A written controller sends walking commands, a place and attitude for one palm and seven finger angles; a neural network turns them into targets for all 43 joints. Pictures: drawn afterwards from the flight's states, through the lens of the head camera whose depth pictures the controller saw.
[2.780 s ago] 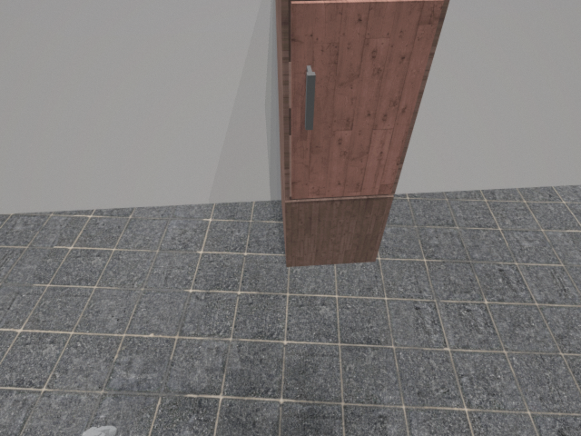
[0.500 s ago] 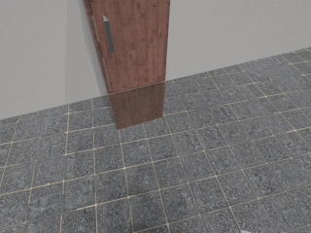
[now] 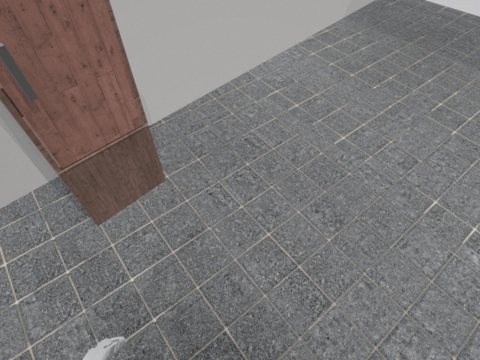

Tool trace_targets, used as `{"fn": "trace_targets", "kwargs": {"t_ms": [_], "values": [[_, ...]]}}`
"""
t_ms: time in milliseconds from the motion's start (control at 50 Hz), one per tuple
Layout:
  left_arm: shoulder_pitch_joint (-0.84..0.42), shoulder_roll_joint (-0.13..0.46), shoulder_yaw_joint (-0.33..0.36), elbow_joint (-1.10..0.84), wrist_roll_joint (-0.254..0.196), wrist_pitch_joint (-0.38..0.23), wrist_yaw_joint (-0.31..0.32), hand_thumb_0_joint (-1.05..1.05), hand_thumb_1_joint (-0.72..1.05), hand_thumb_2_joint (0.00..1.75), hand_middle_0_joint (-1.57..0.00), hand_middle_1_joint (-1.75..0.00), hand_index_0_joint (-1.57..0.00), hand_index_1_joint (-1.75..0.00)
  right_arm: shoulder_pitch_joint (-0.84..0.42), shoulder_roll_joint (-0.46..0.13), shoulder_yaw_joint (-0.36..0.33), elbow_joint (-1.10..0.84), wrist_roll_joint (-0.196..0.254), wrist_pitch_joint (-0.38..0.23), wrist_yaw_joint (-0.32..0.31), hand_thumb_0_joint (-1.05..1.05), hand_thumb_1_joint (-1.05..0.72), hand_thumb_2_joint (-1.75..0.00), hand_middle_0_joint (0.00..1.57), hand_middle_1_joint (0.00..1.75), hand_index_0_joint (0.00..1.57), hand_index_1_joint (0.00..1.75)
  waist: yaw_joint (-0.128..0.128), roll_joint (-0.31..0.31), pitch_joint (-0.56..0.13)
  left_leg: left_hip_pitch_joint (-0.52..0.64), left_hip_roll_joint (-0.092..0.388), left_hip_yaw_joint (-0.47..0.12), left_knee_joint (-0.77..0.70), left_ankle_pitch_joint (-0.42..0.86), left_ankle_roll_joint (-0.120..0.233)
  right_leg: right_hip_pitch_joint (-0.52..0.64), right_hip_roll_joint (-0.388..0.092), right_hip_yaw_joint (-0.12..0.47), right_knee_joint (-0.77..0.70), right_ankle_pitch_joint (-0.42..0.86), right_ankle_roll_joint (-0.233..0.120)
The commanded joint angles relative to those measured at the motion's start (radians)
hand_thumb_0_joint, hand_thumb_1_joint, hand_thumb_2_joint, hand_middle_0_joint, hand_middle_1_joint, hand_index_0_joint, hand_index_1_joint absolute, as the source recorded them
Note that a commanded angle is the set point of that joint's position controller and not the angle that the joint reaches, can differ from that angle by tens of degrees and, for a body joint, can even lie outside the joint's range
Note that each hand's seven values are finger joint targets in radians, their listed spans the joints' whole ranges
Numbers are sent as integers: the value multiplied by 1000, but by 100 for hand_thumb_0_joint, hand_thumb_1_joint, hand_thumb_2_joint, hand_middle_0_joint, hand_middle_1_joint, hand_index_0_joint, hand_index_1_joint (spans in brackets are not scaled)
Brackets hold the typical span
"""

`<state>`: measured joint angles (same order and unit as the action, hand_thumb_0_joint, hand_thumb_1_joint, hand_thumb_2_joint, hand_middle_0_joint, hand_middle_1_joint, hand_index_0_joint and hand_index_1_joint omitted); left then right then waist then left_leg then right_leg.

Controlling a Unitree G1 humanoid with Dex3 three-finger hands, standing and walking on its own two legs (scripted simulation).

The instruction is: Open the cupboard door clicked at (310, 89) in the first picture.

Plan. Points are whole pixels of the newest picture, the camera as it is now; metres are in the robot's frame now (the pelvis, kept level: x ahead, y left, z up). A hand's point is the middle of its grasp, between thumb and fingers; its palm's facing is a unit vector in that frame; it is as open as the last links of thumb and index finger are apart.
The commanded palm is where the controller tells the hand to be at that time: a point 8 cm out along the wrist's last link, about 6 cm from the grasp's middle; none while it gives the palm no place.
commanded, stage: walk to a spot facing it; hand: left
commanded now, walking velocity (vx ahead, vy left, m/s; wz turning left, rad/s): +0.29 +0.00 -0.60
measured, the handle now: (13, 70) +0.76 +0.61 +0.05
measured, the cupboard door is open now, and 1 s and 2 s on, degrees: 0 0 0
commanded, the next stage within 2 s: turn to face it in 1.04 s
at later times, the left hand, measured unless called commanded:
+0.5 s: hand out of the picture +0.15 +0.24 -0.18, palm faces -0.20 -0.97 -0.17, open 7.4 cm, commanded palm none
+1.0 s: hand (241, 211) +0.47 +0.01 -0.16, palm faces -0.62 -0.77 -0.14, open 7.4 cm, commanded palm none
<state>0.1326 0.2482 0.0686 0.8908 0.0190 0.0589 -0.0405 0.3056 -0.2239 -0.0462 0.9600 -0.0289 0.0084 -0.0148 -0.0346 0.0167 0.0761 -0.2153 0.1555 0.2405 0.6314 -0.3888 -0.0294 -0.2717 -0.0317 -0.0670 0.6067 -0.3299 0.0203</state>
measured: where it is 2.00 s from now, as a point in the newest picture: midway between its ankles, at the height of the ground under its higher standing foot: (274, 318)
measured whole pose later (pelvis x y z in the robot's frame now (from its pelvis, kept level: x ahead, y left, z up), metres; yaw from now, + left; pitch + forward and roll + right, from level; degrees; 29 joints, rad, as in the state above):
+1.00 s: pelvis +0.25 -0.03 +0.00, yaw -35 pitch +0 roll -1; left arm 0.03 0.17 0.07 0.92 0.03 0.02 -0.05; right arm 0.53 -0.12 -0.03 1.11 -0.04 -0.04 -0.02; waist -0.08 0.00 0.11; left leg 0.06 0.16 0.46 0.51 -0.49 -0.06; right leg -0.51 -0.03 -0.16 0.70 -0.24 -0.05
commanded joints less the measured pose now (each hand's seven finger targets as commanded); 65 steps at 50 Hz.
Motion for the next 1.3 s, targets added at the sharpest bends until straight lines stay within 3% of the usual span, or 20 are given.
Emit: {"fn": "trace_targets", "kwargs": {"t_ms": [0,40,100,260,320,360,380,400,420,460,540,880,920,960,980,1000,1020,1100,1160,1280], "values": [[258,272,65,-3,-8,-41,41,0,90,90,-20,-30,-20,-30,-106,-120,-22,-150,4,-5,-5,0,-90,-90,20,30,20,30,159,-262,-177,-478,-22,-159,490,-261,-36,389,-392,512,-293,307,-221],[197,220,58,-12,-5,-52,48,0,90,90,-20,-30,-20,-30,-191,-130,-29,-154,4,-8,5,0,-90,-90,20,30,20,30,137,-228,-74,-541,-1,-223,558,-120,-28,280,-302,517,-355,14,-233],[100,161,37,-31,2,-76,44,0,90,90,-20,-30,-20,-30,-111,-114,-36,-103,-4,-12,21,0,-90,-90,20,30,20,30,53,-144,-45,-415,-3,-194,469,29,-50,141,-203,349,-358,43,-191],[160,175,40,-6,10,-96,36,0,90,90,-20,-30,-20,-30,-169,-88,-37,-149,4,-34,35,0,-90,-90,20,30,20,30,61,-164,5,-317,-57,-180,198,89,-49,38,-168,404,-395,-93,-201],[144,179,47,-4,12,-91,33,0,90,90,-20,-30,-20,-30,-133,-81,-36,-152,12,-52,28,0,-90,-90,20,30,20,30,42,-183,-2,-137,-94,-160,38,73,-33,-30,-154,412,-336,-69,-188],[112,141,46,-10,6,-84,32,0,90,90,-20,-30,-20,-30,19,-112,-41,-103,14,-66,9,0,-90,-90,20,30,20,30,-28,-98,-39,149,-102,-157,-140,121,-30,-167,-73,361,-186,-61,-137],[117,75,35,-24,0,-79,25,0,90,90,-20,-30,-20,-30,153,-195,-58,-64,4,-75,-7,0,-90,-90,20,30,20,30,-83,122,-121,328,51,-328,-254,-65,1,-272,34,267,83,-85,-96],[147,9,23,-41,-5,-78,15,0,90,90,-20,-30,-20,-30,256,-298,-75,-47,-5,-72,-9,0,-90,-90,20,30,20,30,-97,388,-154,370,328,-671,-403,-279,77,-426,127,93,425,-278,-35],[133,56,33,-43,3,-76,17,0,90,90,-20,-30,-20,-30,191,-260,-57,-57,-5,-66,-11,0,-90,-90,20,30,20,30,-70,313,-121,229,382,-778,-508,-468,101,-437,59,142,565,-220,-42],[87,59,46,-17,13,-74,-5,0,90,90,-20,-30,-20,-30,56,-156,-31,-75,0,-78,-14,0,-90,-90,20,30,20,30,-10,132,58,21,292,-588,-528,-366,85,-443,-22,112,667,-38,-36],[184,1,44,37,18,-44,-12,0,90,90,-20,-30,-20,-30,37,-69,-14,-42,10,-103,-23,0,-90,-90,20,30,20,30,51,119,13,23,173,-228,-467,56,28,-381,-44,83,668,141,-4],[-180,-62,13,-53,12,-50,-17,0,90,90,-20,-30,-20,-30,246,-55,-16,100,-7,-86,-24,0,-90,-90,20,30,20,30,-30,111,93,278,229,50,-352,626,126,-421,-40,-81,163,115,-41],[-122,-45,17,-41,13,-59,-12,0,90,90,-20,-30,-20,-30,230,-79,-28,88,-6,-81,-23,0,-90,-90,20,30,20,30,6,112,37,303,228,95,-214,931,116,-310,22,-125,106,60,-73],[91,3,32,15,17,-80,-3,0,90,90,-20,-30,-20,-30,177,-127,-41,55,7,-75,-18,0,-90,-90,20,30,20,30,109,132,-120,271,197,138,94,1074,67,-9,85,-162,-18,111,-99],[226,86,52,55,18,-95,5,0,90,90,-20,-30,-20,-30,174,-117,-39,34,22,-73,-5,0,-90,-90,20,30,20,30,172,51,-230,44,179,121,342,855,23,336,10,-77,-84,270,-129],[321,204,71,67,9,-107,24,0,90,90,-20,-30,-20,-30,198,-39,-25,-9,37,-71,0,0,-90,-90,20,30,20,30,183,-169,-363,-329,2,67,670,-139,-41,636,-317,412,-73,676,-255],[342,258,77,76,-22,-98,37,0,90,90,-20,-30,-20,-30,91,-28,-24,-45,31,-70,-15,0,-90,-90,20,30,20,30,186,-146,-359,-442,-40,-85,847,-274,-44,606,-411,520,-116,1048,-331],[72,125,44,-7,-13,-95,57,0,90,90,-20,-30,-20,-30,38,-28,-29,-45,5,-31,-15,0,-90,-90,20,30,20,30,37,-3,-119,-356,48,-216,721,-11,-45,80,-272,328,-263,525,-249],[27,73,21,-7,2,-105,59,0,90,90,-20,-30,-20,-30,130,5,-13,2,-2,-1,-12,0,-90,-90,20,30,20,30,-30,-79,-128,-273,13,-201,593,47,-46,-51,-186,177,-283,555,-201],[70,29,-11,41,3,-102,56,0,90,90,-20,-30,-20,-30,10,21,8,-2,12,-2,0,0,-90,-90,20,30,20,30,4,-148,-89,-166,-45,-188,236,100,-29,-61,-159,120,-321,367,-174]]}}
